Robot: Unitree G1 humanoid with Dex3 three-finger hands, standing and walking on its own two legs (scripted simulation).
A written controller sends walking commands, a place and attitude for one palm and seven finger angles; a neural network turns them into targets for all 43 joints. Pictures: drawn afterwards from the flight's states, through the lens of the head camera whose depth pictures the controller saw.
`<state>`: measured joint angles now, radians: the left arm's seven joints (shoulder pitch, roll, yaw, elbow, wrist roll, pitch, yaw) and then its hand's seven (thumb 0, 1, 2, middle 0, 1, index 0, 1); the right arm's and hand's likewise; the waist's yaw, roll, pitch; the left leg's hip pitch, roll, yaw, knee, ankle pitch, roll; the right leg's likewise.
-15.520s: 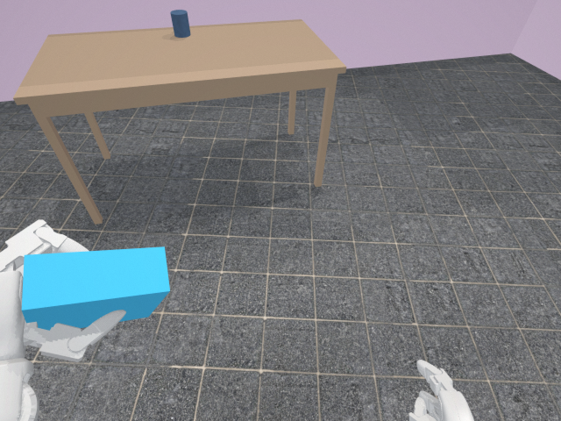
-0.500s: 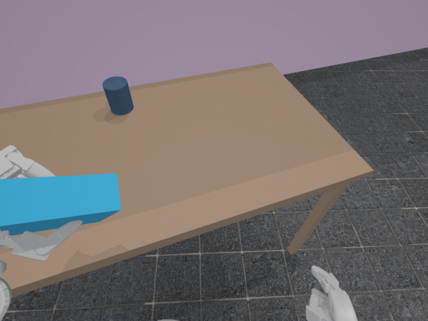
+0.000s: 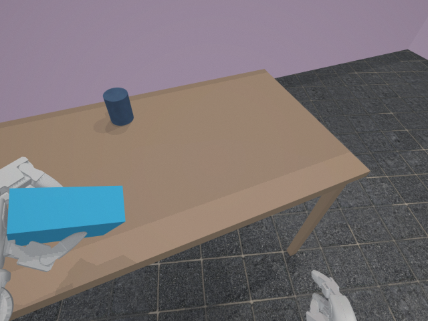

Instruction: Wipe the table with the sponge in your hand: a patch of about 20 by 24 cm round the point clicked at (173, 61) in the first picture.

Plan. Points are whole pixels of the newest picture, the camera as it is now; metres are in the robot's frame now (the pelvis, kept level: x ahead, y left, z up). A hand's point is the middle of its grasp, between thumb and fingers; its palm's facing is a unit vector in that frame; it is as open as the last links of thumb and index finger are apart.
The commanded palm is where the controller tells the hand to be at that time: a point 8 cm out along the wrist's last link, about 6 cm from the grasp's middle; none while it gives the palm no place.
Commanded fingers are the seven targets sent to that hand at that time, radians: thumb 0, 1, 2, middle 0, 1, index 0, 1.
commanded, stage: shuffle to correct the standing spot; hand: left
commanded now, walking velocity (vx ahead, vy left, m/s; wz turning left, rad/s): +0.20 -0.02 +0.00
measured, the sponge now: (82, 215) +0.24 +0.20 +0.14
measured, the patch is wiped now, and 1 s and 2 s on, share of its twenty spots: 0.00 0.00 0.00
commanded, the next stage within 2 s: come to a stop and stand still in 1.98 s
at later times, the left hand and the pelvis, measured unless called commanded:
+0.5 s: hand (63, 203) +0.24 +0.22 +0.16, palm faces +0.36 -0.85 -0.39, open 9.2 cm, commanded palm +0.19 +0.26 +0.18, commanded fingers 0.00 0.10 1.30 -1.20 -1.60 -1.20 -1.60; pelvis +0.02 -0.01 +0.00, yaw -1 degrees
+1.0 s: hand (61, 207) +0.24 +0.23 +0.16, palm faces +0.38 -0.85 -0.38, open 9.2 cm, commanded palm +0.18 +0.26 +0.18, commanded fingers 0.00 0.10 1.30 -1.20 -1.60 -1.20 -1.60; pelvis +0.02 -0.02 +0.00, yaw +0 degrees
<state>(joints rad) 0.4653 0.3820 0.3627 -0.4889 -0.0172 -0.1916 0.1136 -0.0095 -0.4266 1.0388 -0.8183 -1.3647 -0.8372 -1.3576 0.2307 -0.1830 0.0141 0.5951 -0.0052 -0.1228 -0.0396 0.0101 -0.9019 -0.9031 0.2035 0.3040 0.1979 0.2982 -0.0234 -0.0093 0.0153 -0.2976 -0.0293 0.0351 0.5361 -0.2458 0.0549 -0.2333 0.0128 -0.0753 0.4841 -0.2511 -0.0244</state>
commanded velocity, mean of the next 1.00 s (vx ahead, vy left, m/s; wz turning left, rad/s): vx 0.20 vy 0.00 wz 0.00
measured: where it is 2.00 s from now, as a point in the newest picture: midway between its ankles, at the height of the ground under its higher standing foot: outside the picture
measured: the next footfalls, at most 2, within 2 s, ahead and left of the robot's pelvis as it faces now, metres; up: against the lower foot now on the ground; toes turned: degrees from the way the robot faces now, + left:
none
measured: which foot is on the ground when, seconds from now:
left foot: down 0.00-1.00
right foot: down 0.00-1.00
